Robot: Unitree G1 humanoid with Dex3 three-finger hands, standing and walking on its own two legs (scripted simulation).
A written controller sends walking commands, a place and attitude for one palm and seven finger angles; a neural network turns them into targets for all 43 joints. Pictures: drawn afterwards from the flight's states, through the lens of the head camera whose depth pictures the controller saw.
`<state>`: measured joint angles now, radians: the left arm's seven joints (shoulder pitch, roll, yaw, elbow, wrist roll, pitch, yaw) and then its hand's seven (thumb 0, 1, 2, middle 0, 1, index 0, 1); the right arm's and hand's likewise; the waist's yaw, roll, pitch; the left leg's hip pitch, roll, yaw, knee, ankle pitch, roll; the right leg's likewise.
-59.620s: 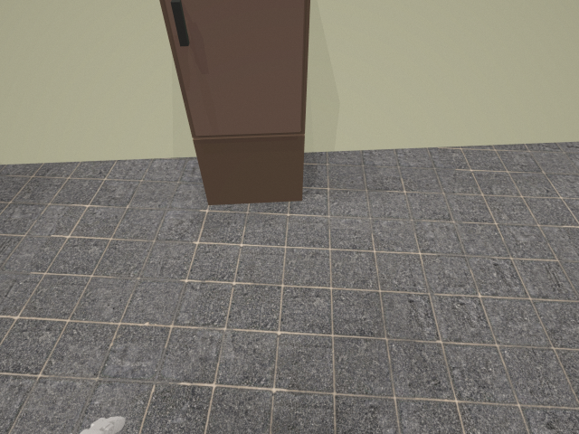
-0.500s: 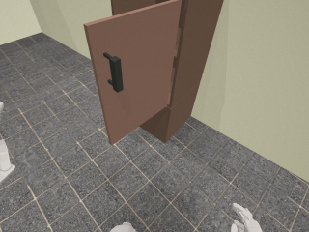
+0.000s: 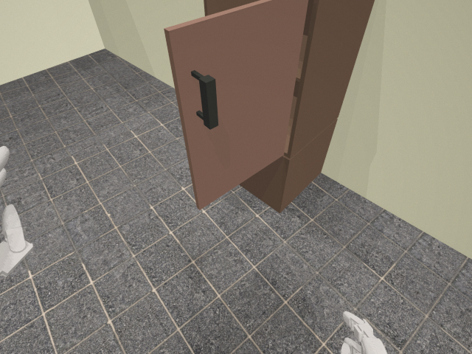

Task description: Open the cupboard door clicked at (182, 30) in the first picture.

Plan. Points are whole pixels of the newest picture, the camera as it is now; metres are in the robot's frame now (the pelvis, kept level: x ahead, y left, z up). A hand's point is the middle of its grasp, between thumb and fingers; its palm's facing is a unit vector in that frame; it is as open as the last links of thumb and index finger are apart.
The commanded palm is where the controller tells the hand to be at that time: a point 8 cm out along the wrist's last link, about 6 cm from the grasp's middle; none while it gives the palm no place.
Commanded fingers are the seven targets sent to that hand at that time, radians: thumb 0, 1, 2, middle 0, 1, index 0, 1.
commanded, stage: let the arm hang, fingers relaxed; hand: left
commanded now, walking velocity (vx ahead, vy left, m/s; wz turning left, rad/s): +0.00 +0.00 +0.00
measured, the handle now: (203, 99) +0.63 +0.11 +0.10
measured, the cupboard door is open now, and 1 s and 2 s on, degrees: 84 84 84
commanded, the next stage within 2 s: look to check the result in 1.18 s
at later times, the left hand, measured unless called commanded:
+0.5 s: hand out of the picture +0.04 +0.20 -0.16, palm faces +0.13 -0.97 -0.22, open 6.9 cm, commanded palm none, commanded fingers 0.00 0.90 0.90 -0.20 -0.30 -0.20 -0.30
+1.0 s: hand out of the picture +0.01 +0.21 -0.15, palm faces +0.09 -0.98 -0.20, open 7.3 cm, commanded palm none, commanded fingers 0.00 0.90 0.90 -0.20 -0.30 -0.20 -0.30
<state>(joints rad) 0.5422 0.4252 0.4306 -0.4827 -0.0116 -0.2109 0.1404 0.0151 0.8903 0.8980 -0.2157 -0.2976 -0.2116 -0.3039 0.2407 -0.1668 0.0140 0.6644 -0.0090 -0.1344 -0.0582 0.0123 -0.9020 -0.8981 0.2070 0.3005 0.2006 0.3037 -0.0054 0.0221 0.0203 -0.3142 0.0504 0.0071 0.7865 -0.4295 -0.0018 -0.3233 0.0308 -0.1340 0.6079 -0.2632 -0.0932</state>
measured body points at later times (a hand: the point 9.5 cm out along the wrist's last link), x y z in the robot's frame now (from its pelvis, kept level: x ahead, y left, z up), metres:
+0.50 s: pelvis +0.01 +0.01 +0.01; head +0.03 +0.01 +0.46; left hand +0.03 +0.25 -0.14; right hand +0.05 -0.22 -0.15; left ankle +0.01 +0.14 -0.72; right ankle +0.04 -0.06 -0.72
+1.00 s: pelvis +0.01 +0.04 +0.02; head +0.02 +0.03 +0.47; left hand +0.01 +0.26 -0.14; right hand +0.00 -0.16 -0.15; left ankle +0.01 +0.14 -0.72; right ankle +0.04 -0.06 -0.72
